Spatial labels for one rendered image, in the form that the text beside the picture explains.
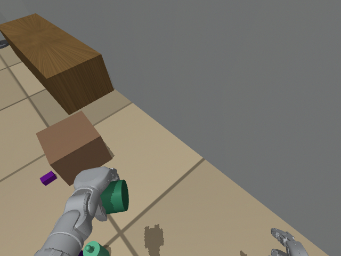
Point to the left robot hand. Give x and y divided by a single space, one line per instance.
98 178

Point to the left robot arm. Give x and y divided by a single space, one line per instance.
74 226

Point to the right robot hand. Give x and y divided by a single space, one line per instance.
293 248

